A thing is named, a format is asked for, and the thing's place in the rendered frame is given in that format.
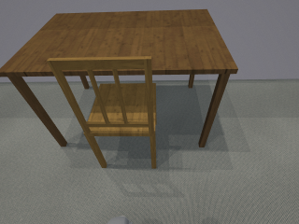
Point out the table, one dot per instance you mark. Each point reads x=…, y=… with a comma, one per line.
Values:
x=180, y=42

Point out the chair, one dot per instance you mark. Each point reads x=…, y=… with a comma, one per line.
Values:
x=119, y=109

